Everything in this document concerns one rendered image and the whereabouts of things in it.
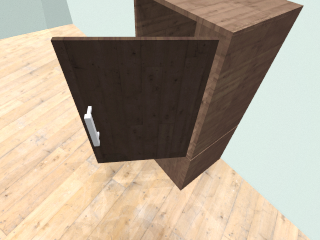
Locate cupboard door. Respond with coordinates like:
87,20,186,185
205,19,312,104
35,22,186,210
50,36,219,164

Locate handle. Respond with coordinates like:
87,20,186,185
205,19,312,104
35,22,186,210
84,106,100,147

